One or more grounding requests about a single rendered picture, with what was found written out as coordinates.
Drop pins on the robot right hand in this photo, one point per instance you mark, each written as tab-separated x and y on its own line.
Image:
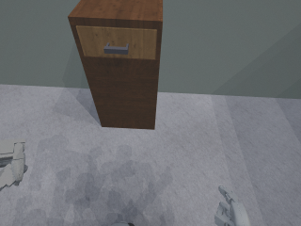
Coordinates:
233	215

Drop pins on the handle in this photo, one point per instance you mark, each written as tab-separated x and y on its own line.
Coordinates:
117	50

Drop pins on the robot left hand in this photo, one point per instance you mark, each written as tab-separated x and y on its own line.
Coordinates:
12	162

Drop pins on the cabinet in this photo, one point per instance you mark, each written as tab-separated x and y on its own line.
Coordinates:
124	90

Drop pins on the drawer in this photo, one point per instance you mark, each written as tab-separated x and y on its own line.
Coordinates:
142	41

